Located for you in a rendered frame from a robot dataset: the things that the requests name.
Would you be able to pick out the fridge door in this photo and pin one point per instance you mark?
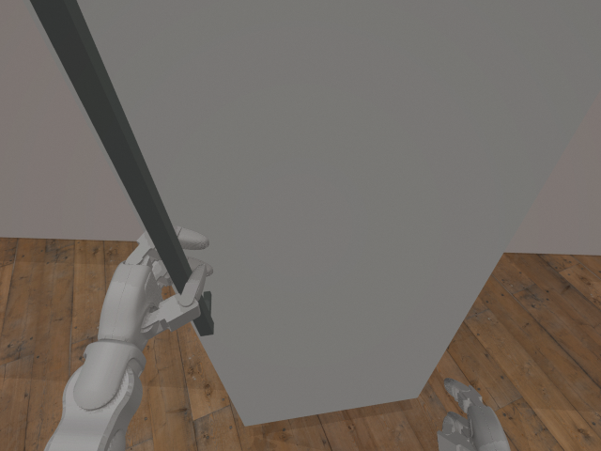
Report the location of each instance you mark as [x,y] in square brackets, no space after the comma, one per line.
[358,166]

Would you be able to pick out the handle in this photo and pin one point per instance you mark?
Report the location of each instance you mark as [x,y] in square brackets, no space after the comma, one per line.
[68,32]

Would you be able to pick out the robot right hand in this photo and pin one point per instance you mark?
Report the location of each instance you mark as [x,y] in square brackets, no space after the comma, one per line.
[481,432]

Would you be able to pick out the robot left hand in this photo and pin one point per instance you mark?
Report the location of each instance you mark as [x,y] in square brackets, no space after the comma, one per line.
[136,286]

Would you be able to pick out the robot left forearm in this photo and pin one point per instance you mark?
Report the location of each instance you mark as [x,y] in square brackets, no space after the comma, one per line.
[100,399]

